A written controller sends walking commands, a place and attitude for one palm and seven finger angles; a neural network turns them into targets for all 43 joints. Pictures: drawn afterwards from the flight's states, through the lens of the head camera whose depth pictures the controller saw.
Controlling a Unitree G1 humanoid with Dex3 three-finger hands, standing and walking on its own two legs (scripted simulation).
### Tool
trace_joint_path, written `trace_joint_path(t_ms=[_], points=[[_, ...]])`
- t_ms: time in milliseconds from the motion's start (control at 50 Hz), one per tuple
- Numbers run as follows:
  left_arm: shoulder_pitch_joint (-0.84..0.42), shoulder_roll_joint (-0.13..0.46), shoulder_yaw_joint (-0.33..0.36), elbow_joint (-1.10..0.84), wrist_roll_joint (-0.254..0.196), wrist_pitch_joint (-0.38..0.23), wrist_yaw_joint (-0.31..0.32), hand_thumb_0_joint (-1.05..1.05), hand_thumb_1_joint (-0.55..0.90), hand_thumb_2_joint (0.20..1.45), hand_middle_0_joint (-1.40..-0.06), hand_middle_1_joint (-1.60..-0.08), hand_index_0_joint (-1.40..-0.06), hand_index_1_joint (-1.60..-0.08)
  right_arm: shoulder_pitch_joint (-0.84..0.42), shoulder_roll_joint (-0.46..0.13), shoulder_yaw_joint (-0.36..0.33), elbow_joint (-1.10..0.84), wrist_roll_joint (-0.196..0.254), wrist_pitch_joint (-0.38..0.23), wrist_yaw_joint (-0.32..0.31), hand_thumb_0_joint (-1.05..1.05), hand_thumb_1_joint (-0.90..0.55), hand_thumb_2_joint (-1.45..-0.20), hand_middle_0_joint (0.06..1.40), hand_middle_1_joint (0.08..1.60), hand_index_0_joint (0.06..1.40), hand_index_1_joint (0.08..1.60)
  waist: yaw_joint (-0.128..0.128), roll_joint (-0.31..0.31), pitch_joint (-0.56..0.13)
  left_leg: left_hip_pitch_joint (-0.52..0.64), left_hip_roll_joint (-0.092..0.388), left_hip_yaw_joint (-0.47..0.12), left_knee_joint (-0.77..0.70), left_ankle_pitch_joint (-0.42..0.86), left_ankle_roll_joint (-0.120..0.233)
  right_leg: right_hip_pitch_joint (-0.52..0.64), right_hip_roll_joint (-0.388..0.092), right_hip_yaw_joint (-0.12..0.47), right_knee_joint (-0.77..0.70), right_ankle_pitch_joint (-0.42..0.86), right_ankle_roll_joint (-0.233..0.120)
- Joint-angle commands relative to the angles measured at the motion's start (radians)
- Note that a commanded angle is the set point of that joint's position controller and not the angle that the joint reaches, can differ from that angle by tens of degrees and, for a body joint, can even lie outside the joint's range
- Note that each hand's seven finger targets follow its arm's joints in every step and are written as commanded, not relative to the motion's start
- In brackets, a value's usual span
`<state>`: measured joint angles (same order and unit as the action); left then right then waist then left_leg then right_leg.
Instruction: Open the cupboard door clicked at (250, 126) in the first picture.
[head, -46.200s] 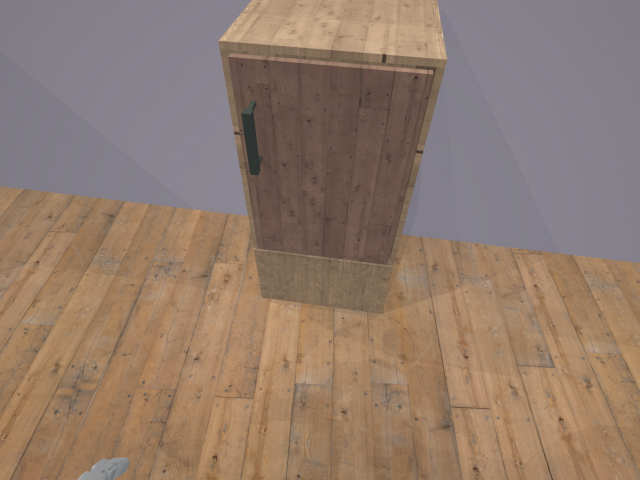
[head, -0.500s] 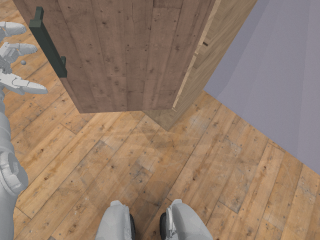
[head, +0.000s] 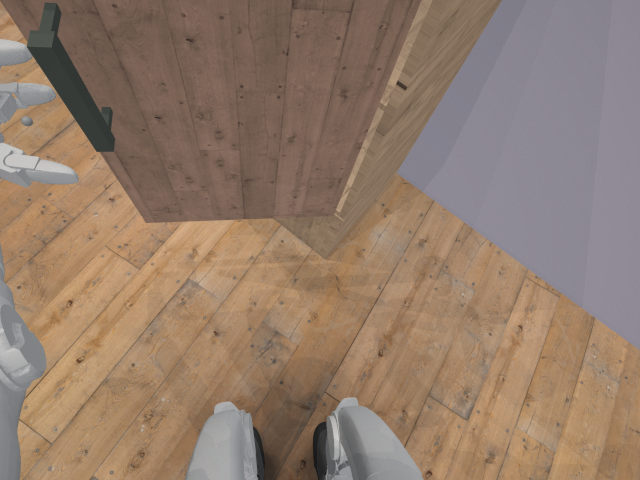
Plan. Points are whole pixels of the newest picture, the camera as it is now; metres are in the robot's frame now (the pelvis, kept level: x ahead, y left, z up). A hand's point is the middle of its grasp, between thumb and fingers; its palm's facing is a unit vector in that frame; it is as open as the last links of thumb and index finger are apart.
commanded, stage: move the hooked fingers beside the handle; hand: left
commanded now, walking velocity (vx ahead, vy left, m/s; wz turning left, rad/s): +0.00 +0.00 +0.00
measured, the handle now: (81, 86) +0.56 +0.23 +0.06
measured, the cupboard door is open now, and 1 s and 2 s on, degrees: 44 44 44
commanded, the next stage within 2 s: slide the fingers in behind the handle in 0.44 s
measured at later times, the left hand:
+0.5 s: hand (22, 122) +0.51 +0.28 +0.06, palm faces +0.05 -1.00 -0.05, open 14.0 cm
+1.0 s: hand (57, 126) +0.50 +0.25 +0.06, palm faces +0.05 -1.00 -0.03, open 14.0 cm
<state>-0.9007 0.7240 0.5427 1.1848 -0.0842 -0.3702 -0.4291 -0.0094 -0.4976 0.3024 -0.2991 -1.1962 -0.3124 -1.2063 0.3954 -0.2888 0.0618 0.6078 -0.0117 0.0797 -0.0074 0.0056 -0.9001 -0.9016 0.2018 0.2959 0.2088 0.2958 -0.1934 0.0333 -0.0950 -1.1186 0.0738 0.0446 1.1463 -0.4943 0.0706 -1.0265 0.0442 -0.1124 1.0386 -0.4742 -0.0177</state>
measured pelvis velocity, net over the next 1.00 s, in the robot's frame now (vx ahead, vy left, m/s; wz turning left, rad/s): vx -0.01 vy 0.01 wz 0.01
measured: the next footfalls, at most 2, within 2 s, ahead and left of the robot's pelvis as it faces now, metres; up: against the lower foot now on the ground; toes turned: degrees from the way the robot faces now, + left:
none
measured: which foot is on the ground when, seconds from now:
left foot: down 0.00-1.00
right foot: down 0.00-1.00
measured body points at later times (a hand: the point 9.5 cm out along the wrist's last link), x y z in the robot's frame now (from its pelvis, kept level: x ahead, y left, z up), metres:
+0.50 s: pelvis +0.00 +0.01 +0.00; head +0.17 +0.05 +0.41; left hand +0.50 +0.34 +0.06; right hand +0.00 -0.27 -0.10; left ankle +0.02 +0.07 -0.65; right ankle +0.00 -0.12 -0.65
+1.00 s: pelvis -0.01 +0.01 +0.00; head +0.15 +0.04 +0.42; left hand +0.49 +0.30 +0.06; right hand +0.00 -0.26 -0.10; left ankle +0.02 +0.07 -0.65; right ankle +0.00 -0.12 -0.65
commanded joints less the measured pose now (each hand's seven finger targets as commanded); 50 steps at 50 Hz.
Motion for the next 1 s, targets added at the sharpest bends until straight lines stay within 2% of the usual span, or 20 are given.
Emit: trace_joint_path(t_ms=[0, 20, 60, 120, 140, 180, 220, 300, 340, 360, 380, 400, 480, 540, 640, 700, 740, 760, 840, 980], points=[[-0.406, 0.321, 0.016, -0.210, -0.026, -0.077, 0.014, 0.000, -0.500, 0.300, -0.300, -1.200, -0.300, -1.200, 0.201, -0.203, -0.073, -0.023, 0.004, -0.009, -0.014, 0.000, -0.900, -0.900, 0.200, 0.300, 0.200, 0.300, 0.000, 0.219, -0.518, 0.563, -0.011, -0.144, -0.106, 0.547, -0.038, 0.105, 0.030, 0.063, -0.094, 0.326, -0.003], [-0.383, 0.338, 0.027, -0.197, -0.019, -0.073, 0.013, 0.000, -0.500, 0.300, -0.300, -1.200, -0.300, -1.200, 0.200, -0.208, -0.077, -0.025, 0.004, -0.008, -0.015, 0.000, -0.900, -0.900, 0.200, 0.300, 0.200, 0.300, 0.006, 0.211, -0.513, 0.552, -0.011, -0.142, -0.104, 0.536, -0.037, 0.109, 0.029, 0.063, -0.094, 0.319, -0.004], [-0.388, 0.292, -0.020, -0.157, -0.018, -0.062, 0.007, 0.000, -0.500, 0.300, -0.300, -1.200, -0.300, -1.200, 0.195, -0.206, -0.071, -0.024, 0.007, -0.004, -0.015, 0.000, -0.900, -0.900, 0.200, 0.300, 0.200, 0.300, -0.010, 0.197, -0.463, 0.533, -0.012, -0.145, -0.114, 0.488, -0.036, 0.082, 0.028, 0.061, -0.103, 0.284, -0.003], [-0.400, 0.259, -0.044, -0.142, -0.028, -0.060, -0.008, 0.000, -0.500, 0.300, -0.300, -1.200, -0.300, -1.200, 0.194, -0.212, -0.073, -0.022, 0.008, -0.002, -0.019, 0.000, -0.900, -0.900, 0.200, 0.300, 0.200, 0.300, -0.020, 0.206, -0.461, 0.569, -0.008, -0.160, -0.116, 0.494, -0.043, 0.035, 0.026, 0.052, -0.102, 0.261, -0.006], [-0.410, 0.257, -0.045, -0.132, -0.033, -0.058, -0.010, 0.000, -0.500, 0.300, -0.300, -1.200, -0.300, -1.200, 0.193, -0.214, -0.072, -0.020, 0.007, -0.003, -0.021, 0.000, -0.900, -0.900, 0.200, 0.300, 0.200, 0.300, -0.027, 0.180, -0.460, 0.551, -0.008, -0.162, -0.113, 0.468, -0.039, 0.032, 0.026, 0.053, -0.101, 0.250, -0.004], [-0.424, 0.295, -0.011, -0.158, -0.040, -0.071, -0.009, 0.000, -0.500, 0.300, -0.300, -1.200, -0.300, -1.200, 0.198, -0.218, -0.075, -0.020, 0.004, -0.009, -0.024, 0.000, -0.900, -0.900, 0.200, 0.300, 0.200, 0.300, -0.017, 0.202, -0.492, 0.569, -0.009, -0.168, -0.105, 0.509, -0.042, 0.035, 0.025, 0.051, -0.086, 0.267, -0.009], [-0.433, 0.293, -0.013, -0.181, -0.039, -0.081, -0.010, 0.000, -0.500, 0.300, -0.300, -1.200, -0.300, -1.200, 0.195, -0.216, -0.075, -0.022, 0.001, -0.006, -0.023, 0.000, -0.900, -0.900, 0.200, 0.300, 0.200, 0.300, -0.009, 0.220, -0.533, 0.599, -0.006, -0.174, -0.100, 0.543, -0.050, 0.030, 0.023, 0.050, -0.079, 0.274, -0.007], [-0.439, 0.304, -0.002, -0.184, -0.033, -0.086, 0.004, 0.000, -0.500, 0.300, -0.300, -1.200, -0.300, -1.200, 0.197, -0.216, -0.075, -0.021, -0.001, -0.008, -0.020, 0.000, -0.900, -0.900, 0.200, 0.300, 0.200, 0.300, -0.011, 0.202, -0.550, 0.591, -0.005, -0.174, -0.090, 0.560, -0.049, 0.038, 0.024, 0.052, -0.073, 0.289, -0.004], [-0.434, 0.330, 0.011, -0.163, -0.025, -0.074, 0.010, 0.000, -0.500, 0.300, -0.300, -1.200, -0.300, -1.200, 0.194, -0.219, -0.072, -0.023, 0.001, -0.008, -0.022, 0.000, -0.900, -0.900, 0.200, 0.300, 0.200, 0.300, -0.014, 0.189, -0.519, 0.550, -0.008, -0.170, -0.093, 0.521, -0.045, 0.049, 0.023, 0.052, -0.075, 0.277, -0.004], [-0.433, 0.343, 0.020, -0.175, -0.020, -0.073, 0.013, 0.000, -0.500, 0.300, -0.300, -1.200, -0.300, -1.200, 0.194, -0.218, -0.073, -0.026, 0.001, -0.008, -0.022, 0.000, -0.900, -0.900, 0.200, 0.300, 0.200, 0.300, -0.005, 0.199, -0.534, 0.551, -0.010, -0.168, -0.093, 0.529, -0.044, 0.063, 0.022, 0.054, -0.072, 0.285, -0.004], [-0.449, 0.329, 0.008, -0.203, -0.023, -0.079, 0.011, 0.000, -0.500, 0.300, -0.300, -1.200, -0.300, -1.200, 0.197, -0.214, -0.070, -0.029, 0.001, -0.008, -0.020, 0.000, -0.900, -0.900, 0.200, 0.300, 0.200, 0.300, 0.000, 0.250, -0.557, 0.594, -0.008, -0.176, -0.092, 0.573, -0.052, 0.042, 0.024, 0.050, -0.065, 0.288, -0.008], [-0.442, 0.357, 0.030, -0.229, -0.015, -0.084, 0.014, 0.000, -0.500, 0.300, -0.300, -1.200, -0.300, -1.200, 0.200, -0.217, -0.075, -0.027, -0.003, -0.007, -0.020, 0.000, -0.900, -0.900, 0.200, 0.300, 0.200, 0.300, 0.013, 0.275, -0.598, 0.641, -0.002, -0.184, -0.094, 0.615, -0.063, 0.036, 0.023, 0.047, -0.064, 0.290, -0.008], [-0.428, 0.277, -0.013, -0.227, -0.033, -0.086, 0.013, 0.000, -0.500, 0.300, -0.300, -1.200, -0.300, -1.200, 0.200, -0.209, -0.075, -0.024, -0.002, -0.001, -0.015, 0.000, -0.900, -0.900, 0.200, 0.300, 0.200, 0.300, -0.004, 0.237, -0.566, 0.663, 0.003, -0.197, -0.101, 0.617, -0.063, 0.014, 0.029, 0.039, -0.077, 0.275, -0.007], [-0.406, 0.283, -0.009, -0.159, -0.038, -0.058, 0.007, 0.000, -0.500, 0.300, -0.300, -1.200, -0.300, -1.200, 0.196, -0.216, -0.075, -0.020, 0.005, 0.002, -0.020, 0.000, -0.900, -0.900, 0.200, 0.300, 0.200, 0.300, -0.017, 0.164, -0.502, 0.568, -0.004, -0.178, -0.115, 0.501, -0.047, 0.048, 0.028, 0.044, -0.095, 0.257, -0.002], [-0.411, 0.223, -0.051, -0.204, -0.037, -0.069, 0.014, 0.000, -0.500, 0.300, -0.300, -1.200, -0.300, -1.200, 0.201, -0.208, -0.076, -0.018, 0.000, 0.001, -0.015, 0.000, -0.900, -0.900, 0.200, 0.300, 0.200, 0.300, -0.007, 0.236, -0.520, 0.644, 0.001, -0.193, -0.125, 0.537, -0.062, -0.002, 0.027, 0.038, -0.096, 0.241, -0.007], [-0.407, 0.210, -0.039, -0.242, -0.049, -0.092, 0.030, 0.000, -0.500, 0.300, -0.300, -1.200, -0.300, -1.200, 0.204, -0.204, -0.082, -0.014, -0.004, 0.001, -0.011, 0.000, -0.900, -0.900, 0.200, 0.300, 0.200, 0.300, 0.001, 0.231, -0.551, 0.678, 0.003, -0.195, -0.121, 0.595, -0.067, 0.010, 0.029, 0.037, -0.095, 0.262, -0.008], [-0.382, 0.206, -0.033, -0.211, -0.049, -0.090, 0.041, 0.000, -0.500, 0.300, -0.300, -1.200, -0.300, -1.200, 0.197, -0.204, -0.082, -0.015, -0.003, 0.002, -0.009, 0.000, -0.900, -0.900, 0.200, 0.300, 0.200, 0.300, 0.000, 0.178, -0.519, 0.629, -0.001, -0.189, -0.126, 0.549, -0.060, 0.036, 0.030, 0.037, -0.097, 0.258, -0.008], [-0.386, 0.179, -0.055, -0.204, -0.047, -0.087, 0.047, 0.000, -0.500, 0.300, -0.300, -1.200, -0.300, -1.200, 0.193, -0.200, -0.080, -0.017, -0.001, 0.003, -0.008, 0.000, -0.900, -0.900, 0.200, 0.300, 0.200, 0.300, -0.005, 0.183, -0.501, 0.615, -0.004, -0.185, -0.132, 0.522, -0.058, 0.033, 0.028, 0.038, -0.099, 0.248, -0.006], [-0.406, 0.167, -0.069, -0.216, -0.028, -0.088, 0.076, 0.000, -0.500, 0.300, -0.300, -1.200, -0.300, -1.200, 0.189, -0.197, -0.080, -0.023, -0.001, 0.005, -0.005, 0.000, -0.900, -0.900, 0.200, 0.300, 0.200, 0.300, 0.000, 0.214, -0.485, 0.622, -0.005, -0.184, -0.142, 0.491, -0.061, 0.017, 0.025, 0.038, -0.099, 0.224, -0.009], [-0.424, 0.154, -0.058, -0.245, -0.025, -0.132, 0.121, 0.000, -0.500, 0.300, -0.300, -1.200, -0.300, -1.200, 0.184, -0.190, -0.081, -0.023, -0.007, -0.001, -0.002, 0.000, -0.900, -0.900, 0.200, 0.300, 0.200, 0.300, -0.001, 0.186, -0.531, 0.621, -0.009, -0.178, -0.127, 0.503, -0.056, 0.053, 0.028, 0.045, -0.087, 0.253, -0.011]])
